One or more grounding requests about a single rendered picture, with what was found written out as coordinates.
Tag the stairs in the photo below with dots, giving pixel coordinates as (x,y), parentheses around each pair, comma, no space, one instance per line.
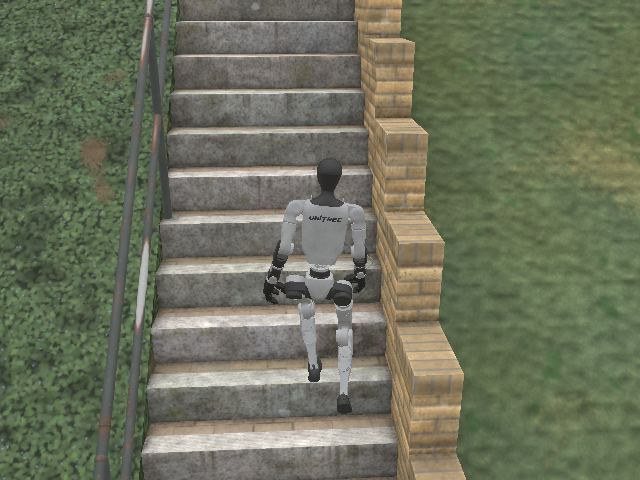
(265,90)

